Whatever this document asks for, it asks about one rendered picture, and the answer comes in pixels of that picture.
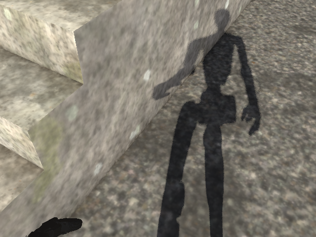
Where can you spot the robot left hand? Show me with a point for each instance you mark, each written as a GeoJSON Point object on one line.
{"type": "Point", "coordinates": [55, 227]}

